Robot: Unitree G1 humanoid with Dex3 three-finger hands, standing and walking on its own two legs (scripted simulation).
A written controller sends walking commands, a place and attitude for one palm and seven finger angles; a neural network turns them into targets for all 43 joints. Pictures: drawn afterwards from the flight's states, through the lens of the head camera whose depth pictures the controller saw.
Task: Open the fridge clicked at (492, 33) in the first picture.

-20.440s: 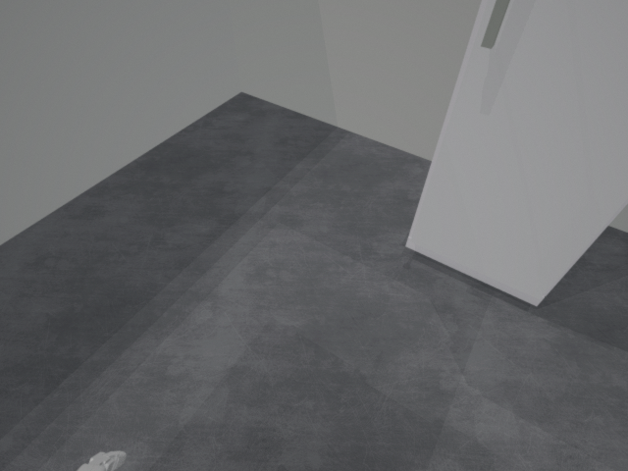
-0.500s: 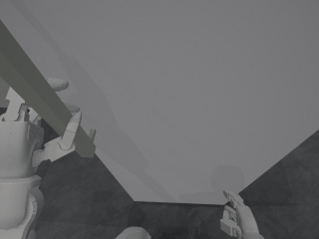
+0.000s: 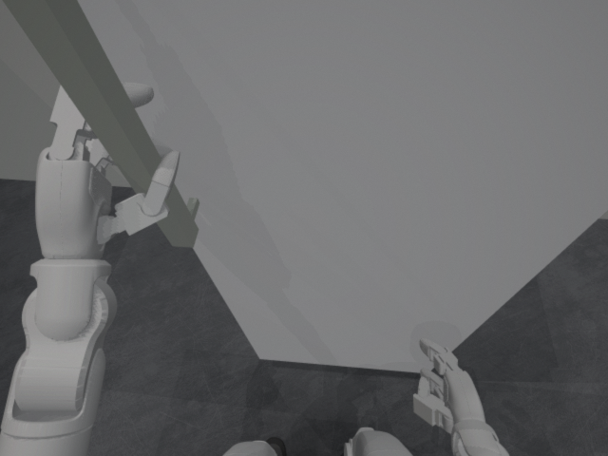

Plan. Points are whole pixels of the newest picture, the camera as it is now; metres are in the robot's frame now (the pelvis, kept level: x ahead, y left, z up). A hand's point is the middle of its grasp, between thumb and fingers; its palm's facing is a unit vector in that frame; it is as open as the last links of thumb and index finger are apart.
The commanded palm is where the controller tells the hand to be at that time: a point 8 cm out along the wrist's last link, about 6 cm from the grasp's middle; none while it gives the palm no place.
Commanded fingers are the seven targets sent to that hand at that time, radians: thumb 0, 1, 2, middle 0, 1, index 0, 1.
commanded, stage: walk backward, drawing the door open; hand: left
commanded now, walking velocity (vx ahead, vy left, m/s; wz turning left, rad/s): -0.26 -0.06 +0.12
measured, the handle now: (131, 116) +0.36 +0.15 +0.27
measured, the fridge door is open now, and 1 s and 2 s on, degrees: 1 35 67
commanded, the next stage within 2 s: none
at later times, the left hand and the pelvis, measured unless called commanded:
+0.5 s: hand (138, 312) +0.21 +0.12 +0.22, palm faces +0.25 -0.92 -0.29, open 8.1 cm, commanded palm +0.15 +0.17 +0.23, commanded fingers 0.00 0.90 0.90 -0.45 -1.40 -0.45 -1.40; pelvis -0.14 -0.04 -0.01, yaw +5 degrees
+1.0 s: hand out of the picture +0.04 +0.05 +0.22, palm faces +0.28 -0.90 -0.34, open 8.3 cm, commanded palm +0.00 +0.09 +0.23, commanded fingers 0.00 0.90 0.90 -0.45 -1.40 -0.45 -1.40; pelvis -0.25 -0.13 +0.00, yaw +15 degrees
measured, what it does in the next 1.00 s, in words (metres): walks backwards, turning left: left foot, then left foot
